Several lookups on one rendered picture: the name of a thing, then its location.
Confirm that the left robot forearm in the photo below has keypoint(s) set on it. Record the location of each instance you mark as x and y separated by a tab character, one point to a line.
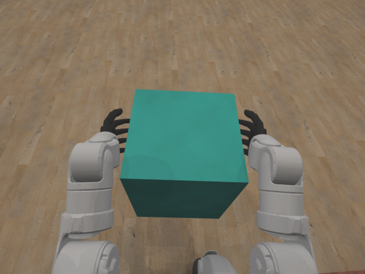
90	177

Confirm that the right robot forearm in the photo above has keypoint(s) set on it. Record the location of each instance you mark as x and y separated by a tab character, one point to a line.
280	177

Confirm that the right robot thigh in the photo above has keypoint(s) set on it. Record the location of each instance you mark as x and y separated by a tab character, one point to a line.
215	264

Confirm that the robot left upper arm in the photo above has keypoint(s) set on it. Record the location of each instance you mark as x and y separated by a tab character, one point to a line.
88	257

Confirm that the robot right upper arm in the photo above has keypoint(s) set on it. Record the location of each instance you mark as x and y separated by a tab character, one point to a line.
281	258

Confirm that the robot right shin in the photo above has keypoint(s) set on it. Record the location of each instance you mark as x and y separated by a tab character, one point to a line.
210	253

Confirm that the left robot hand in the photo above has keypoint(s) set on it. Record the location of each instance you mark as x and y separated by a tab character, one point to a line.
110	124

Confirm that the carton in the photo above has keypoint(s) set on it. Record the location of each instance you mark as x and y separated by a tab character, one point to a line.
183	155

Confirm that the right robot hand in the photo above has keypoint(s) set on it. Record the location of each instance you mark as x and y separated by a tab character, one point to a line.
256	128

